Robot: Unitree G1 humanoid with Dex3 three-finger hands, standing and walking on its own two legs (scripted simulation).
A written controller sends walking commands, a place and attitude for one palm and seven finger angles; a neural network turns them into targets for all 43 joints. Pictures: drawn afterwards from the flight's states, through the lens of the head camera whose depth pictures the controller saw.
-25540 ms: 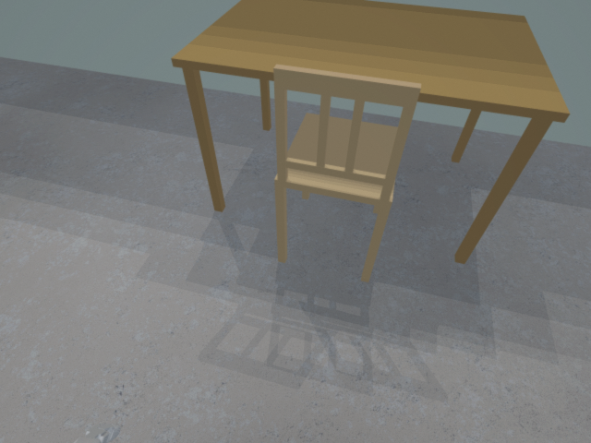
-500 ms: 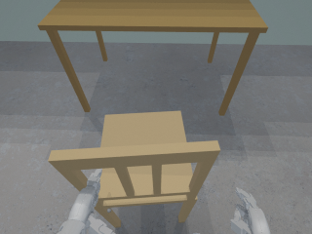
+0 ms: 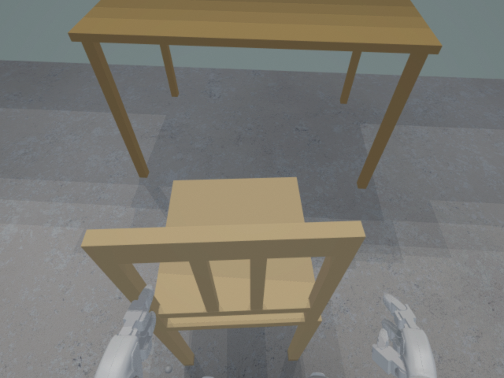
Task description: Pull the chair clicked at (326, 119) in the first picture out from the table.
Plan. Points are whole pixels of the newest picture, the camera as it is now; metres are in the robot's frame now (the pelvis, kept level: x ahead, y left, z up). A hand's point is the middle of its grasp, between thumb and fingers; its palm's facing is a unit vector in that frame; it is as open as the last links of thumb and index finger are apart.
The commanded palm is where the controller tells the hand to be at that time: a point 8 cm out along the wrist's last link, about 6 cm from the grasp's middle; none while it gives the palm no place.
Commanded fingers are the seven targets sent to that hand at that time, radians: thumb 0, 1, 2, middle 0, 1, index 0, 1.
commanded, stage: draw the hand back to the body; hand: left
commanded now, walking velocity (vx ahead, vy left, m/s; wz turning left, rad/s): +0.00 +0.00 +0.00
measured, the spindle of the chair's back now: (206, 285) +0.29 +0.10 -0.05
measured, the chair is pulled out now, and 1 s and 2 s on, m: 0.60 0.61 0.61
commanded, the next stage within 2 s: step back with the hand held close in 1.48 s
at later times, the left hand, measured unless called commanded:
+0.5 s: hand (126, 355) +0.15 +0.16 +0.06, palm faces -0.08 -0.95 -0.31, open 16.3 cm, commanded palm +0.13 +0.24 +0.13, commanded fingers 0.00 -0.15 0.39 -0.05 -0.08 -0.05 -0.08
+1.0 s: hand (5, 256) +0.20 +0.24 +0.22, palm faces +0.50 -0.75 -0.44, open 10.4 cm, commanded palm +0.15 +0.28 +0.22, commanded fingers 0.00 0.75 0.83 -0.18 -0.27 -0.18 -0.27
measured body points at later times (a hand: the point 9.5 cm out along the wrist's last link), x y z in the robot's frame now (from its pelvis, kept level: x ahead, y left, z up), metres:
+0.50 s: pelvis +0.01 -0.01 +0.01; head +0.03 -0.02 +0.46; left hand +0.15 +0.21 +0.08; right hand +0.18 -0.23 -0.07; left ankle -0.02 +0.13 -0.68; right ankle +0.02 -0.13 -0.68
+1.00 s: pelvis +0.02 -0.02 +0.06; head +0.00 -0.06 +0.50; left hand +0.17 +0.28 +0.24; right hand +0.23 -0.23 -0.03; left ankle -0.02 +0.13 -0.68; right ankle +0.02 -0.13 -0.68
